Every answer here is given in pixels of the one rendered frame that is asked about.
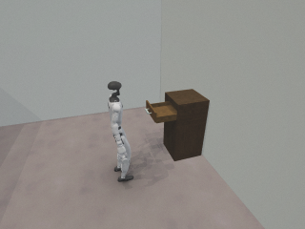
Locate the cabinet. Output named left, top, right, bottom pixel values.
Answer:
left=163, top=89, right=210, bottom=161

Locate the drawer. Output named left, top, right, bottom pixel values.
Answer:
left=146, top=100, right=177, bottom=124

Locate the robot right upper arm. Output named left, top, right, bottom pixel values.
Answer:
left=111, top=103, right=121, bottom=127

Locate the right robot hand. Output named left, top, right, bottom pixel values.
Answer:
left=117, top=145, right=128, bottom=159

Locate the robot right forearm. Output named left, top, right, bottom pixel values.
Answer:
left=112, top=124, right=123, bottom=147

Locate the humanoid robot head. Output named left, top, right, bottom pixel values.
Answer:
left=108, top=81, right=122, bottom=103

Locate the robot left thigh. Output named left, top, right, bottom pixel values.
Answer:
left=121, top=126, right=127, bottom=138

